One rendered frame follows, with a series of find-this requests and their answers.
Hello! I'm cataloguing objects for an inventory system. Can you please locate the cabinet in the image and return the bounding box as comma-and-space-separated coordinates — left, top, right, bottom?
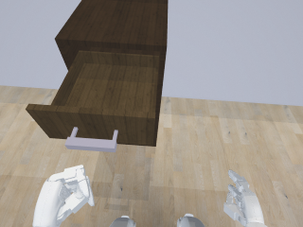
55, 0, 169, 147

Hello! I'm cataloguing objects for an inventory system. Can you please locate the left robot thigh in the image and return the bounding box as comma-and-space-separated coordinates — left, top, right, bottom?
109, 217, 136, 227

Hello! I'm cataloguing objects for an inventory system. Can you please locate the drawer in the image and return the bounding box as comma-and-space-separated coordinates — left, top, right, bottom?
26, 50, 159, 146

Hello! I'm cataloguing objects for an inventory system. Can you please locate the robot left hand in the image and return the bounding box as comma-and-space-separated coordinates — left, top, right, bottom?
32, 165, 95, 227

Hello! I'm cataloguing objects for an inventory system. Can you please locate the handle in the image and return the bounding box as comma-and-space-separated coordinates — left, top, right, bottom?
64, 127, 118, 152

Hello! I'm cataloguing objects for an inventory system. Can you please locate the robot right hand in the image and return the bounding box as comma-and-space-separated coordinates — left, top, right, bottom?
223, 169, 264, 227

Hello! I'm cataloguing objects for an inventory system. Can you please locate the robot right shin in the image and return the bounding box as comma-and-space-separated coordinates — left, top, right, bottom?
184, 213, 194, 217

